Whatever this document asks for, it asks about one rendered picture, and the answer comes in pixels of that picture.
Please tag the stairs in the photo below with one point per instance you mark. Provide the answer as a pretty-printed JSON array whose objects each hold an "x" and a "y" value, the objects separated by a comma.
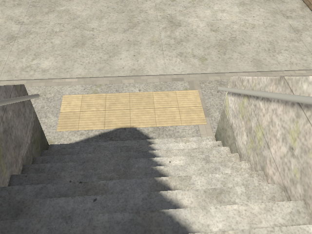
[{"x": 182, "y": 185}]

